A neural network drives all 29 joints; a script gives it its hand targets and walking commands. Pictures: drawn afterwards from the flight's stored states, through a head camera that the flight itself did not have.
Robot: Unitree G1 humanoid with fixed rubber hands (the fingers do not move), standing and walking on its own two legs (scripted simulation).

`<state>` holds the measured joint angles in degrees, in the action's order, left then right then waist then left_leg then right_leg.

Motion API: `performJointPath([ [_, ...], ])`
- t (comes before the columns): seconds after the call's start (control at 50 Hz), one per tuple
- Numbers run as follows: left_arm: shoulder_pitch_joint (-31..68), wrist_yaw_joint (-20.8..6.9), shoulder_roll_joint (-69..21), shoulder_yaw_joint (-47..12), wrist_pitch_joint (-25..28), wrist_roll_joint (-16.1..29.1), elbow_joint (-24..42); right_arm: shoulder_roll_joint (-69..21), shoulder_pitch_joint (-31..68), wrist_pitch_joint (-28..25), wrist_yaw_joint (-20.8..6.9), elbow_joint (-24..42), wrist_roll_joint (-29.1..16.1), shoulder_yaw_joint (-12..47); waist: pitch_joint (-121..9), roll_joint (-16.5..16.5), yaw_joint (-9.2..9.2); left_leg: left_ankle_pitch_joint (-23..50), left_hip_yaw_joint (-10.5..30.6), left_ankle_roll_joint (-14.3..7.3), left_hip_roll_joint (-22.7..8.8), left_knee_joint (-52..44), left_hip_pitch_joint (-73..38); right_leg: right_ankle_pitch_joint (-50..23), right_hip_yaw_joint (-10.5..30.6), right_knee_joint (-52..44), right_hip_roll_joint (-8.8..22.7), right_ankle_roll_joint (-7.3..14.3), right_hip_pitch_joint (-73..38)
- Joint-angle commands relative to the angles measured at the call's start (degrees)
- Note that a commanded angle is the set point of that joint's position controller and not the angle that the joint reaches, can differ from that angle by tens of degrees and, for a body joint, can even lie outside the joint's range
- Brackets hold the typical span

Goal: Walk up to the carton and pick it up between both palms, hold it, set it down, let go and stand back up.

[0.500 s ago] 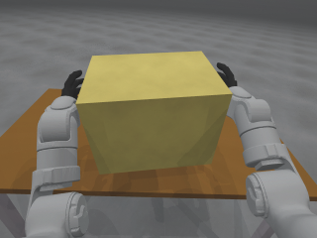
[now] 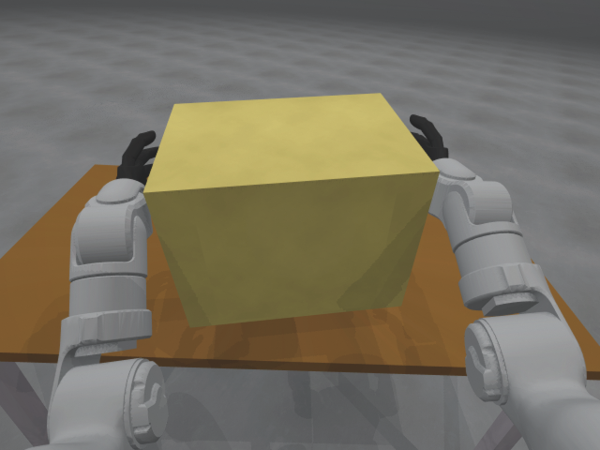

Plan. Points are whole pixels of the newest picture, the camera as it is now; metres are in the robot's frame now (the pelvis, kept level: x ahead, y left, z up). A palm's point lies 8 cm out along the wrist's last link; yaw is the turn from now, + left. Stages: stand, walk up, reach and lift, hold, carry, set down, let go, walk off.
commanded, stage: hold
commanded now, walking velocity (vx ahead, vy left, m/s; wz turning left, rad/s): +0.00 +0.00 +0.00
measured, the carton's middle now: (288, 206) +0.37 +0.00 +0.21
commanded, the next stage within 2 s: none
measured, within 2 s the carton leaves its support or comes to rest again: neither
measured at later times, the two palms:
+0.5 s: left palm (132, 188) +0.36 +0.19 +0.25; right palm (430, 170) +0.37 -0.18 +0.27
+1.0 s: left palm (135, 187) +0.36 +0.18 +0.25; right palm (434, 170) +0.37 -0.19 +0.27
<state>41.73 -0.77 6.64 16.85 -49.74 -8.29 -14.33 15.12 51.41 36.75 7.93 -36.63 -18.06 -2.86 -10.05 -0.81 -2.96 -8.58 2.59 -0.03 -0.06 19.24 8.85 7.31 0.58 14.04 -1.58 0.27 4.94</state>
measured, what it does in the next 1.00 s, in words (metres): stands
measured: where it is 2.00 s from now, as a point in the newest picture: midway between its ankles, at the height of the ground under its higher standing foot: outside the picture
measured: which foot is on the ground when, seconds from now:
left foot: down 0.00-1.00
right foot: down 0.00-1.00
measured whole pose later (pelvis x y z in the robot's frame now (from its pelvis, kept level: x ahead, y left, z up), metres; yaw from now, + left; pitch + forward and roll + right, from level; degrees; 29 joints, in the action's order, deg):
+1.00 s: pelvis +0.00 +0.00 +0.00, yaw +0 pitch -2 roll -1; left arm 42.1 -1.4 6.9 17.1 -49.5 -8.5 -14.7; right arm 15.0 51.0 37.3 8.2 -35.4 -17.6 -2.8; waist -10.3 -0.7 -3.4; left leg -8.5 3.1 0.2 -0.1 19.2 8.5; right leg 7.4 0.9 14.0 -1.9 0.5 4.5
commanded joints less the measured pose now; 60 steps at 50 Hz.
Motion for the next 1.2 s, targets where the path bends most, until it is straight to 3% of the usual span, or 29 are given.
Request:
performJointPath([
  [0.0,47.45,-10.05,-29.12,-23.62,5.14,13.64,11.64,-30.41,45.99,-3.27,-9.72,21.13,-9.39,12.57,-19.55,3.52,-2.55,11.66,-0.61,3.57,1.08,-1.76,-3.42,-12.59,1.2,0.96,-1.94,0.53,-9.1],
  [0.04,44.99,-9.6,-27.61,-22.19,5.4,12.65,13.5,-32.8,46.13,-3.52,-9.59,23.53,-11.1,15.61,-20.81,2.8,0.56,12.66,-0.89,2.27,2.02,-1.15,-2.15,-14.24,1.6,1.03,-1.49,-0.03,-10.98],
  [0.14,47.43,-9.83,-28.65,-22.53,5.69,12.36,13.48,-31.61,46.15,-3.83,-9.62,23.31,-9.81,13.21,-20.71,2.75,-1.26,13.2,-1.26,2.6,1.81,-1.48,-3.59,-13.47,0.82,0.78,-2.06,0.17,-10.45],
  [0.2,45.16,-10.22,-27.93,-21.57,4.88,10.9,14.95,-32.46,42.57,-2.81,-9.57,22.14,-11.65,15.05,-20.63,4.92,0.25,12.87,-1.39,2.61,2.07,-1.45,-2.94,-13.77,1.54,1.58,-1.58,-0.45,-12.32],
  [0.24,48.69,-9.99,-27.2,-21.82,5.12,11.44,11.47,-31.96,47.53,-3.36,-10.04,21.93,-9.44,13.97,-16.65,2.73,0.3,6.85,-1.44,1.82,1.78,-2.5,-0.8,-7.9,1.35,0.68,-1.61,0.28,-9.11],
  [0.3,45.4,-10.02,-26.87,-20.53,5.17,11.28,11.52,-32.93,45.17,-2.93,-10.11,22.05,-10.84,15.13,-18.67,1.09,1.32,10.99,-1.78,2.06,1.97,-2.23,-1.08,-11.45,1.63,1.04,-1.63,-0.64,-11.34],
  [0.34,46.95,-9.96,-27.0,-21.13,5.22,11.65,11.83,-33.06,47.62,-3.29,-9.64,23.54,-11.03,14.51,-20.04,1.2,0.88,10.77,-1.24,1.65,1.58,-1.65,-2.22,-11.09,1.51,1.14,-1.9,-0.5,-9.72],
  [0.36,46.49,-10.0,-27.25,-22.34,5.49,13.01,12.91,-32.69,45.12,-3.18,-9.5,23.52,-10.39,15.13,-20.67,-0.05,-0.21,11.15,-1.33,1.58,1.72,-1.27,-2.34,-13.46,1.75,1.49,-1.52,-0.37,-10.52],
  [0.38,45.9,-10.3,-27.68,-22.98,5.02,12.91,11.19,-31.25,44.17,-3.07,-9.17,21.24,-9.48,12.95,-18.98,2.82,-2.53,10.02,-1.16,2.6,2.0,-1.72,-2.39,-12.95,1.51,0.8,-1.41,-0.48,-9.71],
  [0.4,46.55,-10.28,-27.6,-22.56,5.63,12.74,12.4,-33.17,45.8,-3.19,-9.49,24.36,-10.71,14.94,-20.89,0.8,0.21,10.0,-0.95,1.86,1.61,-1.75,-2.03,-12.15,1.81,1.36,-1.56,-0.73,-10.25],
  [0.44,47.22,-9.99,-27.89,-21.42,5.63,12.64,12.71,-32.88,46.4,-2.98,-9.49,22.99,-10.27,14.3,-21.59,1.64,0.61,12.78,-1.35,1.88,1.55,-1.63,-3.32,-14.12,1.55,1.25,-1.81,0.07,-11.31],
  [0.48,46.5,-10.23,-28.2,-23.02,5.01,12.58,12.03,-30.81,46.03,-3.2,-9.55,24.16,-10.03,13.59,-18.73,3.43,-1.76,12.22,-1.1,3.18,2.01,-1.43,-2.65,-13.58,1.3,0.7,-1.86,-0.2,-9.97],
  [0.5,43.14,-10.54,-26.55,-20.09,4.52,10.83,11.58,-31.96,43.11,-2.55,-9.23,21.96,-10.83,15.24,-16.4,2.18,-0.05,12.6,-1.47,2.32,2.15,-1.43,-2.5,-13.39,1.78,0.21,-1.57,-0.54,-10.49],
  [0.54,45.09,-10.79,-27.89,-22.47,4.62,11.82,12.29,-30.74,43.49,-2.34,-9.53,21.16,-10.2,14.01,-17.55,3.31,-1.62,11.32,-1.13,3.03,1.4,-2.11,-2.97,-12.52,1.49,0.54,-1.35,-0.09,-10.26],
  [0.6,46.7,-10.89,-27.1,-21.9,4.9,11.4,11.58,-31.96,45.78,-2.57,-9.34,21.81,-9.9,14.07,-18.11,1.58,-1.01,9.77,-1.28,2.51,1.39,-2.2,-2.3,-10.63,1.32,0.64,-1.67,0.04,-10.05],
  [0.64,48.01,-10.1,-28.31,-24.0,5.45,12.61,17.57,-31.65,42.99,-2.87,-9.65,23.21,-11.79,14.67,-22.62,6.01,-1.18,16.05,-0.79,4.1,1.54,-0.62,-5.56,-16.25,1.26,1.94,-1.63,0.26,-10.91],
  [0.72,44.02,-10.16,-26.65,-20.59,4.74,11.41,10.79,-31.09,46.75,-2.94,-9.84,24.07,-9.96,15.64,-19.72,-0.15,0.35,8.69,-1.05,1.75,1.28,-2.2,-1.48,-9.92,1.53,0.74,-1.5,-0.24,-10.15],
  [0.76,45.05,-9.84,-28.27,-22.9,5.44,12.57,13.86,-31.42,45.44,-3.58,-10.11,23.78,-11.14,14.75,-20.44,3.13,-0.32,11.82,-0.8,2.78,1.51,-1.63,-3.32,-12.31,1.57,1.05,-1.94,0.22,-9.08],
  [0.82,48.04,-9.6,-27.55,-22.3,5.6,12.45,13.95,-32.73,46.04,-3.37,-10.0,23.11,-9.51,15.01,-21.9,0.52,-0.01,10.71,-1.52,2.13,1.64,-1.68,-3.97,-11.29,0.9,0.92,-2.04,0.12,-9.33],
  [0.84,48.31,-9.63,-28.4,-24.08,6.1,14.17,14.68,-32.54,46.25,-3.61,-9.73,25.37,-9.73,14.64,-22.46,2.5,-1.49,11.11,-0.97,2.42,1.85,-1.04,-3.54,-13.65,1.68,1.23,-1.69,0.03,-9.37],
  [0.92,45.17,-10.87,-26.28,-20.35,5.44,11.25,9.98,-33.41,44.71,-2.84,-9.37,21.43,-8.37,14.53,-16.51,-0.31,-0.05,7.44,-1.69,0.75,2.46,-2.61,-0.34,-10.67,1.97,0.26,-0.89,-0.77,-10.93],
  [0.94,45.52,-11.27,-25.99,-21.01,5.17,10.97,8.41,-30.93,43.32,-2.42,-9.33,19.91,-7.74,12.68,-14.85,1.99,-1.97,5.35,-1.62,1.64,2.05,-3.27,-0.13,-8.55,2.09,-0.17,-1.17,-0.32,-9.19],
  [0.96,46.04,-10.71,-27.73,-21.81,5.69,11.78,11.26,-33.9,45.68,-3.33,-9.27,24.29,-9.6,15.08,-21.78,1.16,-0.26,10.21,-1.79,1.54,2.47,-1.94,-1.96,-13.25,1.72,0.82,-1.01,-0.89,-12.45],
  [0.98,46.4,-10.56,-28.03,-22.35,5.79,12.84,13.67,-34.07,44.01,-2.86,-9.07,22.9,-10.09,15.97,-20.45,2.07,-1.47,12.38,-1.22,2.05,2.23,-1.51,-2.38,-16.02,1.85,1.4,-1.33,-0.52,-12.68],
  [1.02,45.4,-10.92,-27.04,-21.86,5.13,11.52,11.77,-31.01,43.49,-2.79,-9.01,20.96,-9.45,13.69,-17.43,3.99,-1.31,11.88,-0.95,2.56,1.7,-1.97,-1.94,-13.86,2.0,1.27,-1.16,-0.48,-9.29],
  [1.04,44.32,-11.02,-28.44,-21.54,5.15,12.01,10.6,-31.79,47.12,-3.23,-8.91,26.19,-10.19,15.37,-20.7,1.6,-0.23,12.09,-1.32,1.88,1.82,-1.57,-3.19,-13.43,1.21,0.65,-1.49,-0.61,-10.57],
  [1.1,47.2,-10.35,-26.55,-19.94,5.54,10.77,10.86,-31.79,45.44,-2.5,-9.73,20.14,-9.17,13.59,-17.42,2.21,-0.43,8.85,-1.35,1.99,1.8,-3.09,-1.74,-9.21,1.38,-0.09,-1.67,-0.09,-8.18],
  [1.14,47.27,-9.84,-27.3,-20.88,5.23,11.38,11.58,-31.4,46.75,-2.93,-9.76,21.67,-9.64,14.42,-18.57,2.07,1.44,9.44,-1.52,2.08,1.77,-2.34,-1.65,-9.65,1.4,0.64,-2.0,0.26,-9.58],
  [1.18,48.55,-10.24,-27.93,-22.08,5.49,12.21,11.24,-32.14,46.67,-3.16,-9.67,21.66,-8.92,13.5,-19.95,1.5,-0.54,7.71,-1.69,2.05,1.9,-2.46,-2.01,-9.88,1.44,0.32,-1.97,-0.27,-9.43],
])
